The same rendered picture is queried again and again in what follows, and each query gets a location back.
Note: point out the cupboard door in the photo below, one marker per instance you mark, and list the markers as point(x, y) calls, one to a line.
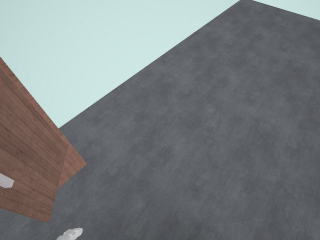
point(31, 153)

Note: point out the robot left hand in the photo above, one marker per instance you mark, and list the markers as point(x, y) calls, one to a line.
point(71, 234)

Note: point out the handle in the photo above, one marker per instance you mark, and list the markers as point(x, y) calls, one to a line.
point(5, 181)

